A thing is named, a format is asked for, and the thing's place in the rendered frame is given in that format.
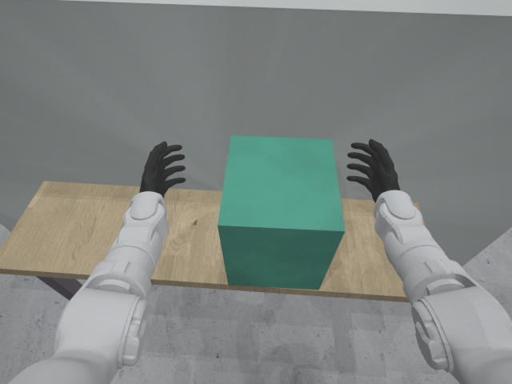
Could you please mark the left robot upper arm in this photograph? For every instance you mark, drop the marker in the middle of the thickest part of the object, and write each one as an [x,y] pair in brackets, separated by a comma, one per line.
[103,331]

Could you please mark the right robot upper arm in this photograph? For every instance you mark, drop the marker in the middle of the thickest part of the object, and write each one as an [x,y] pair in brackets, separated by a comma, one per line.
[465,333]

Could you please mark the table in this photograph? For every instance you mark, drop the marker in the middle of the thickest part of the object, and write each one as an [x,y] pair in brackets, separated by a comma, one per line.
[68,228]

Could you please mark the right robot hand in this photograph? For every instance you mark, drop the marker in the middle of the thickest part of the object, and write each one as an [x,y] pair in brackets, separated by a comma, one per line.
[381,174]

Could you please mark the right robot forearm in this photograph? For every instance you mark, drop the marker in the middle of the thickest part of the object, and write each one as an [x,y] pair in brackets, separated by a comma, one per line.
[416,257]

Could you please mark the carton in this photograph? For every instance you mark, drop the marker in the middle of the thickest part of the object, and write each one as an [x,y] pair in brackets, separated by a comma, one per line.
[280,220]

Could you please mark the left robot hand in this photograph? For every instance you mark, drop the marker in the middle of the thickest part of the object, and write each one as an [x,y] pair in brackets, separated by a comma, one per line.
[154,176]

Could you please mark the left robot forearm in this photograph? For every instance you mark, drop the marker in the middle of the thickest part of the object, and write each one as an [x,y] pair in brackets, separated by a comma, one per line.
[133,257]

